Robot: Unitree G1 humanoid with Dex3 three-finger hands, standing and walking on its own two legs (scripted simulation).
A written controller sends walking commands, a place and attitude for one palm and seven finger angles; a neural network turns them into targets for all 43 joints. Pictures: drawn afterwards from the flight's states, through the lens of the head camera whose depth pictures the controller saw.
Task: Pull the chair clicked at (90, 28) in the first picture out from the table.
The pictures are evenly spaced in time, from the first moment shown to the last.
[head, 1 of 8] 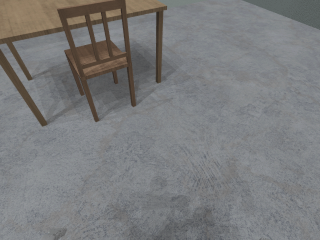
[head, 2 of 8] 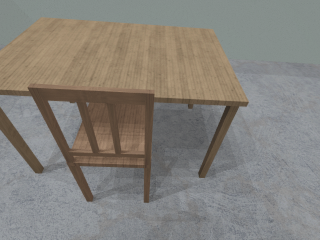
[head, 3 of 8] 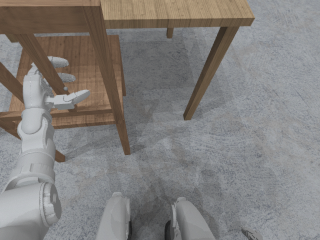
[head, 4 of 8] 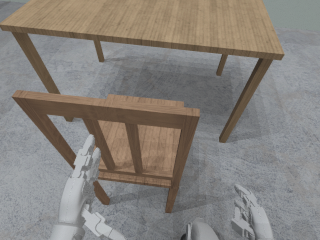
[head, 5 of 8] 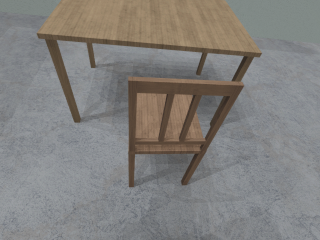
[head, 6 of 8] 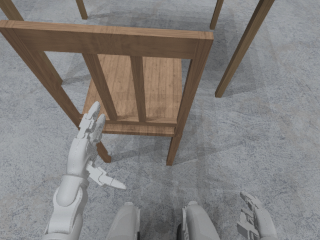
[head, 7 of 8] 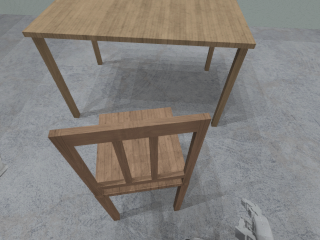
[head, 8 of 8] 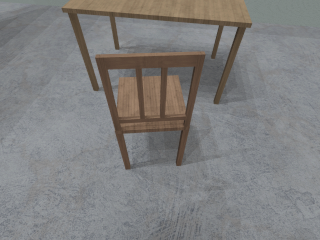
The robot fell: no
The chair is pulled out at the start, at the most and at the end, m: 0.00 0.51 0.51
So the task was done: yes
